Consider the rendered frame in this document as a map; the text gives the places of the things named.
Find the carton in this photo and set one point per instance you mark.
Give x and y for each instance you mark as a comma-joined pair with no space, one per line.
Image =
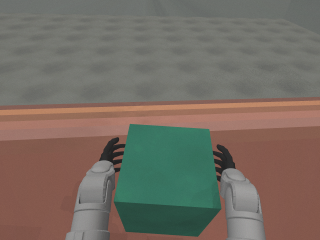
167,182

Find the right robot hand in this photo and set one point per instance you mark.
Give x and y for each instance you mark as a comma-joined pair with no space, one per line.
227,160

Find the right robot forearm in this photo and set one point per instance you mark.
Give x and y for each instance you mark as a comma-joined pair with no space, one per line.
243,210

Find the left robot hand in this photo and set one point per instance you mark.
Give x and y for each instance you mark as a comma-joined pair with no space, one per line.
108,152

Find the left robot forearm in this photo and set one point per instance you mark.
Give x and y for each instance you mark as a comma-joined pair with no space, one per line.
93,204

